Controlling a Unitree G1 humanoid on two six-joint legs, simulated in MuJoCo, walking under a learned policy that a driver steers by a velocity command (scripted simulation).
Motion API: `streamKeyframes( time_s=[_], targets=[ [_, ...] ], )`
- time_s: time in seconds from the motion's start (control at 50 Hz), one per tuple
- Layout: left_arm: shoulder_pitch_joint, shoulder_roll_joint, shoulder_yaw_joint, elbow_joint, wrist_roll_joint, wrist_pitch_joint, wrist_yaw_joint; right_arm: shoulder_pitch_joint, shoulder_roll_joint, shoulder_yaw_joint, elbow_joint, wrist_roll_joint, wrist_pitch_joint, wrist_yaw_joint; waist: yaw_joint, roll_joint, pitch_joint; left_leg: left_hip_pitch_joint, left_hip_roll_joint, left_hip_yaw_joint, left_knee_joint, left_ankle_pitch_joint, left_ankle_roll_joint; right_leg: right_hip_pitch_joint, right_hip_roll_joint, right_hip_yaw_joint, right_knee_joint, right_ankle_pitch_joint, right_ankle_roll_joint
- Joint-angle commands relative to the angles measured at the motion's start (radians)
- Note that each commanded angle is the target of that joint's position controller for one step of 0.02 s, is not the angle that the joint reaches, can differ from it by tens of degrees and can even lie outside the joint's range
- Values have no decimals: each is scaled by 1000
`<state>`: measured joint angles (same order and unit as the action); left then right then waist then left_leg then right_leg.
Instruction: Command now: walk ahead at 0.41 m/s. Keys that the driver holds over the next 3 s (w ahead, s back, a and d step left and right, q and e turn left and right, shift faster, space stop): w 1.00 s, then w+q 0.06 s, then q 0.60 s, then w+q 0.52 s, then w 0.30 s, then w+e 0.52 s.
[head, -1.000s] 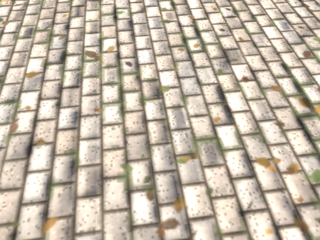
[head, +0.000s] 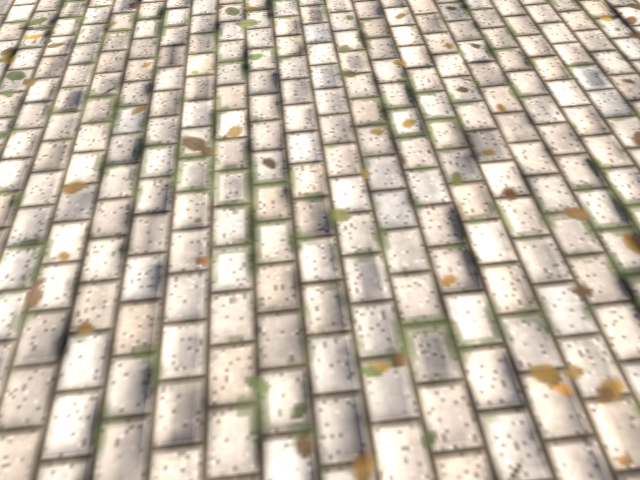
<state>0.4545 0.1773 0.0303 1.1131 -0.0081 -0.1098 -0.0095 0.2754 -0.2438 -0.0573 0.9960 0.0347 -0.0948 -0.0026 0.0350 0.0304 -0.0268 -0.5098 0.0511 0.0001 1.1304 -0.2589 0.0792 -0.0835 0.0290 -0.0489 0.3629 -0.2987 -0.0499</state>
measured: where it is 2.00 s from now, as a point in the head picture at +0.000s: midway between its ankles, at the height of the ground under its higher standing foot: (350, 341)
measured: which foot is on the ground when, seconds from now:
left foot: up 0.00-0.30, down 0.32-0.86, up 0.88-1.00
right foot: down 0.00-0.32, up 0.34-0.84, down 0.86-1.00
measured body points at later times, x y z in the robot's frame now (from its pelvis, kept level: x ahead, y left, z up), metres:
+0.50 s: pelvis +0.28 +0.06 +0.00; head +0.30 +0.06 +0.45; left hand +0.35 +0.32 -0.14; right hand +0.34 -0.20 -0.14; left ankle +0.32 +0.13 -0.74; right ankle +0.24 -0.10 -0.65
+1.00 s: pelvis +0.57 -0.02 -0.01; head +0.60 -0.03 +0.44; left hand +0.69 +0.24 -0.13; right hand +0.60 -0.28 -0.15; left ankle +0.47 +0.13 -0.65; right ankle +0.64 -0.10 -0.74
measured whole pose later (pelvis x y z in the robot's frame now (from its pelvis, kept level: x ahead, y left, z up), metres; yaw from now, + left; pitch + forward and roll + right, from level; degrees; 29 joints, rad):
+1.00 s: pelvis +0.57 -0.02 -0.01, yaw +0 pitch +1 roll +0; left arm 0.17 0.24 0.06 0.90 0.00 -0.11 -0.03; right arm 0.30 -0.26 -0.05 0.99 0.03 -0.10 0.00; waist -0.01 0.02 0.03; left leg -0.40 0.05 -0.03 1.17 -0.37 0.06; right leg -0.34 0.02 -0.07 0.46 -0.14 -0.06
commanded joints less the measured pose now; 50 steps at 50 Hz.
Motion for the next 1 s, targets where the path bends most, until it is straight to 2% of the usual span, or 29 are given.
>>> streamKeyframes(
  time_s=[0.02,0.12,0.22,0.26,0.28,0.3,0.32,0.34,0.36,0.38,0.4,0.42,0.44,0.48,0.52,0.58,0.66,0.72,0.76,0.8,0.82,0.84,0.86,0.88,0.9,0.92,0.94,0.96,1.0],
  targets=[
    [79,84,0,-22,9,6,7,-67,-40,-14,-61,-9,-11,17,0,-115,133,-298,68,-5,-51,105,-17,127,-237,226,-223,303,-110],
    [93,148,6,-51,14,18,34,-324,4,14,-164,-9,-5,26,39,-105,183,-213,20,57,-407,257,-55,22,-211,131,-275,366,-118],
    [121,167,23,-42,-8,19,38,-422,-35,15,-218,0,-13,49,20,-119,198,-144,-8,52,-574,277,-6,132,-269,98,-249,469,-111],
    [91,191,34,-52,-1,26,38,-351,-79,-5,-211,-2,-19,53,-41,-151,115,-14,-52,71,-584,228,28,201,-282,78,-127,793,-88],
    [73,202,39,-56,5,35,38,-242,-114,-23,-184,-1,-18,49,-101,-175,34,126,-88,90,-572,202,50,211,-274,60,6,976,-75],
    [52,197,37,-66,9,42,35,-67,-155,-48,-130,3,-13,41,-187,-174,-67,357,-102,94,-585,214,79,140,-234,33,213,1030,-47],
    [42,167,22,-94,21,42,30,117,-223,-67,-90,-10,-5,29,-245,-85,-200,686,84,-126,-565,149,139,-113,-183,18,528,721,-21],
    [196,-16,-24,-96,11,19,11,189,-280,-74,-63,-29,-5,37,-142,219,-396,995,352,-677,-719,-100,325,-465,31,79,912,-150,36],
    [110,80,-2,-94,-20,-15,5,154,-182,-48,-60,-26,-6,38,-174,154,-347,936,322,-789,-852,-170,286,-573,8,212,1047,-240,9],
    [-8,144,16,-141,-47,-31,5,40,-138,-35,-74,-21,-13,36,-144,125,-156,774,293,-613,-866,-95,231,-651,-45,176,1065,-170,-9],
    [-74,159,20,-159,-44,-37,15,-61,-107,-23,-98,-23,-20,38,-106,4,-81,593,261,-469,-890,49,200,-601,-104,156,1015,-68,-15],
    [-98,160,32,-159,-29,-30,26,-110,-78,-15,-101,-33,-26,45,-69,-33,-29,451,222,-359,-911,162,178,-544,-137,139,957,-16,-13],
    [-66,140,36,-156,-20,-15,29,-121,-55,-7,-91,-44,-31,48,-28,-9,-22,369,188,-283,-939,190,166,-473,-167,146,917,15,-16],
    [-40,99,37,-155,-18,11,33,-93,-52,-4,-66,-38,-32,47,-3,22,10,291,162,-215,-990,197,174,-439,-183,131,847,19,-11],
    [-107,107,42,-186,-12,23,36,-60,-87,-9,-48,-37,-34,34,0,22,56,253,161,-176,-1028,204,184,-496,-199,117,763,69,8],
    [-250,123,47,-237,1,22,33,2,-119,-15,-35,-37,-26,10,-32,6,88,302,155,-145,-1046,224,175,-610,-205,106,577,234,37],
    [-407,102,35,-277,-4,11,16,77,-138,-16,-22,-25,-16,-2,-82,11,99,347,119,-68,-1040,253,130,-563,-152,55,311,412,41],
    [-499,103,28,-306,-13,8,-1,143,-144,-18,2,-17,-6,-3,-115,14,117,442,147,-66,-1008,245,127,-572,-129,44,219,403,38],
    [-540,112,26,-330,-16,2,-15,169,-148,-22,16,-16,6,-6,-118,18,125,526,185,-76,-967,270,120,-596,-121,50,178,347,20],
    [-526,135,32,-340,-17,-4,-25,162,-161,-29,18,-15,17,-9,-91,34,109,586,213,-85,-912,360,103,-556,-105,45,146,270,-7],
    [-478,157,42,-332,-17,-7,-27,143,-170,-33,13,-15,22,-10,-59,51,78,596,212,-76,-856,494,91,-476,-81,27,135,235,-23],
    [-371,188,59,-303,-16,-9,-25,117,-170,-32,6,-17,27,-10,5,57,11,584,182,-45,-730,666,72,-322,-46,-4,117,232,-46],
    [-187,243,86,-247,-12,-9,-19,107,-142,-20,-6,-23,30,-10,81,41,-106,485,125,-3,-514,689,40,-58,-56,12,135,253,-84],
    [-17,338,110,-214,10,-6,-12,181,-64,6,-29,-36,21,-5,87,-120,-277,139,17,52,-129,371,-19,346,-307,357,148,205,-204],
    [25,334,104,-198,5,-2,-20,240,10,31,-17,-29,-4,4,66,-300,-387,-117,-118,-49,105,-307,-46,522,-443,758,-15,45,-293],
    [-22,247,78,-203,-3,-4,-19,147,-105,1,-31,2,-23,8,76,-221,-284,-227,-54,-129,206,-295,-22,452,-403,705,-51,-23,-240],
    [-125,213,66,-227,-5,-4,-17,59,-140,-7,-61,15,-34,7,54,-172,-148,-261,0,-94,195,-196,-8,298,-375,552,-72,56,-200],
    [-205,187,56,-243,3,-4,-18,16,-136,-11,-65,4,-35,0,23,-93,-80,-215,44,-74,145,-105,-9,146,-338,444,-103,160,-184],
    [-255,143,43,-240,18,-8,-25,37,-97,-18,-59,-12,-11,-5,-39,-102,-26,-99,95,-76,54,-20,-14,-29,-275,309,-168,246,-166]
  ],
)
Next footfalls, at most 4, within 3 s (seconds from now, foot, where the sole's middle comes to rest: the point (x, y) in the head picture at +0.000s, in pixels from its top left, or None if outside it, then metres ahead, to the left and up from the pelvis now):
0.32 left None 0.36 0.14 -0.78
0.86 right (406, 419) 0.68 -0.10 -0.78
1.38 left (312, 333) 0.90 0.12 -0.78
1.84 right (397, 320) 0.94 -0.10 -0.78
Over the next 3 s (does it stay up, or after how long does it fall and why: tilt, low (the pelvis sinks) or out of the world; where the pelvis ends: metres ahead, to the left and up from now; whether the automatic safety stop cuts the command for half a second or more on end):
stays up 1.28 0.36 -0.01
